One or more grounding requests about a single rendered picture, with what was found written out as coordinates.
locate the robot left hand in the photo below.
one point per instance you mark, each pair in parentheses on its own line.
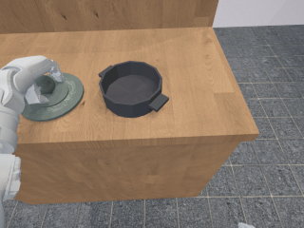
(38,66)

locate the left robot upper arm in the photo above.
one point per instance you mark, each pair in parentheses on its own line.
(10,175)

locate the pot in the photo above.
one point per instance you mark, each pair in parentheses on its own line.
(132,89)

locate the lid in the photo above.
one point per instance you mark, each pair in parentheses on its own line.
(63,99)

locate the knob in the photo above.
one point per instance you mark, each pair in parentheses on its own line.
(46,83)

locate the left robot forearm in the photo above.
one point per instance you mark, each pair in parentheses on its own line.
(15,81)

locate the table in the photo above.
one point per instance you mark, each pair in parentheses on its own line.
(92,154)

